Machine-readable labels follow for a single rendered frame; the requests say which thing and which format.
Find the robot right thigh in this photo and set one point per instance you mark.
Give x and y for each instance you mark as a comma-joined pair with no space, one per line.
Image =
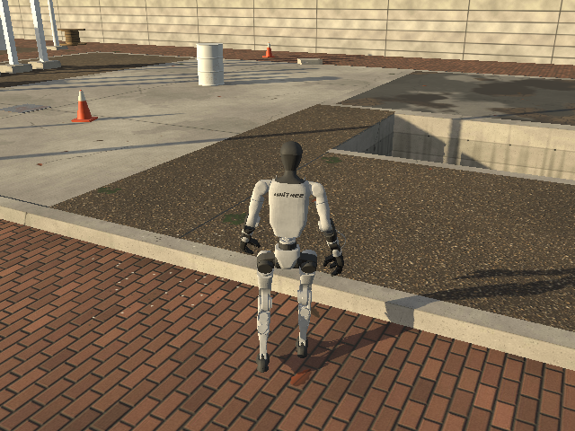
307,268

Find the humanoid robot head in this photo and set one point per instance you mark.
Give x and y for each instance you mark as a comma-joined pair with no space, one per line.
291,154

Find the robot left forearm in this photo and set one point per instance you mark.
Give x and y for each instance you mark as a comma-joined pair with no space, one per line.
247,231

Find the right robot upper arm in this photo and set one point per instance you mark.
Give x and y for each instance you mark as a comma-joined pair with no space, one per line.
322,206

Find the robot right forearm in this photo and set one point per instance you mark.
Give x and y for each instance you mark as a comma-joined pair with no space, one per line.
332,241

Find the left robot upper arm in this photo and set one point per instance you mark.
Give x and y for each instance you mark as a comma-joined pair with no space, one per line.
261,188

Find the robot right hand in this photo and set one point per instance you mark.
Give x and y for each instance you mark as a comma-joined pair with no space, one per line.
338,261

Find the robot left hand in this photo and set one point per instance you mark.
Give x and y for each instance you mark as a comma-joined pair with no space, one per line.
245,248

